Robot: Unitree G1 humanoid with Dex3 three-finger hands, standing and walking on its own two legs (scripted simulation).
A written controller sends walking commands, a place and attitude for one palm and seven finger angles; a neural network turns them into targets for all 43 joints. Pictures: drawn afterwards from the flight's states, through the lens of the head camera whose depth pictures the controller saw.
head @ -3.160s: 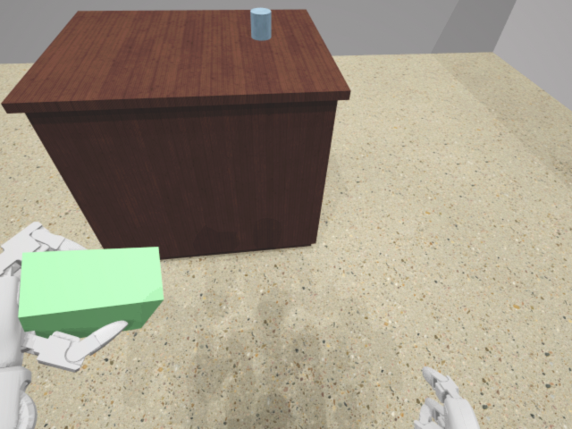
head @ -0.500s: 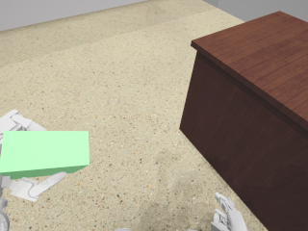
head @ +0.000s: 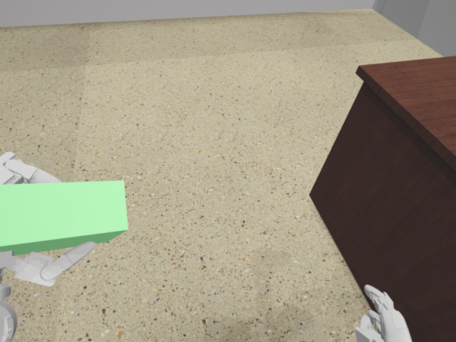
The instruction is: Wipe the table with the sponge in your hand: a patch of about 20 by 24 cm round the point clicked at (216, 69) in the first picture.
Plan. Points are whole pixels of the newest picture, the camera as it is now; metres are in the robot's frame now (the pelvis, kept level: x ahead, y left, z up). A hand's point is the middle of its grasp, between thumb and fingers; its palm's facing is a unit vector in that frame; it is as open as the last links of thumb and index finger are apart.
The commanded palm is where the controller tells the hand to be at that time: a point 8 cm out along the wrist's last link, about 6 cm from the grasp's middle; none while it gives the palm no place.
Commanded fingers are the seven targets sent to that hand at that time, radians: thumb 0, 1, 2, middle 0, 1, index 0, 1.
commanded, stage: walk to a spot facing it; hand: left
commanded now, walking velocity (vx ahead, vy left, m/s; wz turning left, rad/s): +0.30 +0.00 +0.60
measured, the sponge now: (81, 218) +0.23 +0.20 +0.17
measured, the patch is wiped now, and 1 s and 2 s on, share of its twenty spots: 0.00 0.00 0.00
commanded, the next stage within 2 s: turn to face it in 1.56 s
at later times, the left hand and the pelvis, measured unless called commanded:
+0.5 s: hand (10, 284) +0.15 +0.24 +0.18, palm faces +0.57 -0.70 -0.42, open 10.0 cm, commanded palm +0.07 +0.27 +0.19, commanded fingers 0.00 0.10 1.30 -1.20 -1.60 -1.20 -1.60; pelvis -0.01 -0.04 +0.00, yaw +14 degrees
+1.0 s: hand out of the picture +0.21 +0.33 +0.18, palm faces +0.67 -0.62 -0.40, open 10.0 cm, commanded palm +0.12 +0.34 +0.19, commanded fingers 0.00 0.10 1.30 -1.20 -1.60 -1.20 -1.60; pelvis +0.08 +0.02 +0.00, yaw +22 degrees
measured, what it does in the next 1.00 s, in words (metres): steps on the spot, turning left: right foot, then left foot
